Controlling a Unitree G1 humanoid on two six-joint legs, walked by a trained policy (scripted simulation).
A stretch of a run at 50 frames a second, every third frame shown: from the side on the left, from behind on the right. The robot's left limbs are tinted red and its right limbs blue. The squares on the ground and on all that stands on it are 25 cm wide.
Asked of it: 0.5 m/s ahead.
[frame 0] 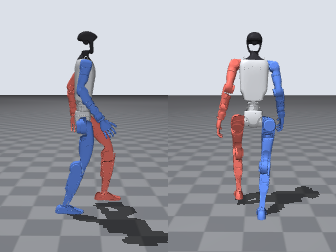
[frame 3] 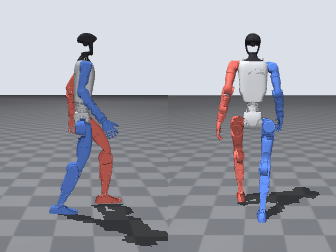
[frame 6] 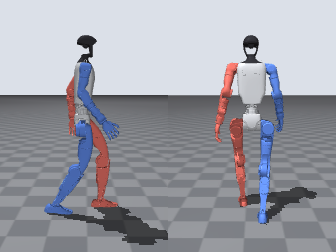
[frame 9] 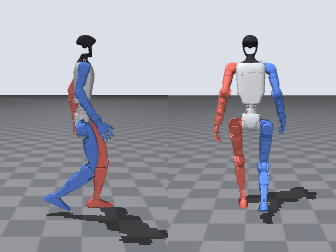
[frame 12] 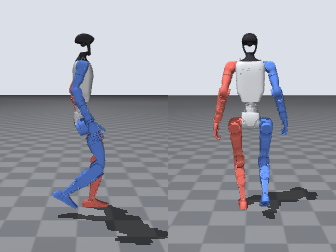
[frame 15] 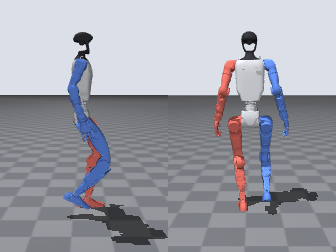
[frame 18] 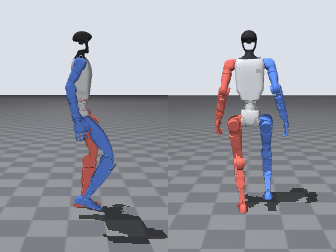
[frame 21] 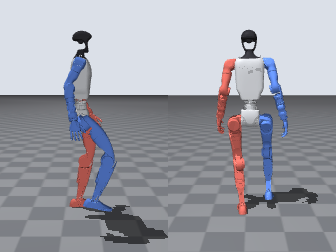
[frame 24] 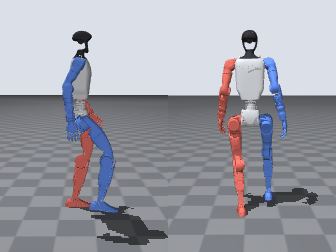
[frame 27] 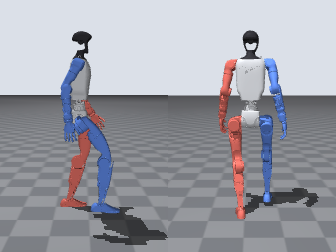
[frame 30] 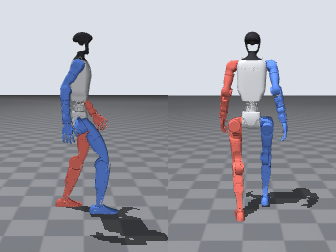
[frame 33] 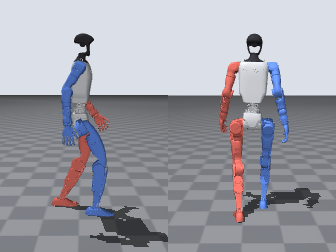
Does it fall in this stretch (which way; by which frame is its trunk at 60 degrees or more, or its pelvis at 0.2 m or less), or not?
no
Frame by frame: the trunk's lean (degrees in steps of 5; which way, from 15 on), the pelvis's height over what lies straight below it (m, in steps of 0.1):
0: 5, 0.8
3: 5, 0.8
6: 5, 0.7
9: 5, 0.8
12: 5, 0.8
15: 0, 0.8
18: 0, 0.8
21: 0, 0.8
24: 0, 0.8
27: 0, 0.8
30: 5, 0.8
33: 5, 0.8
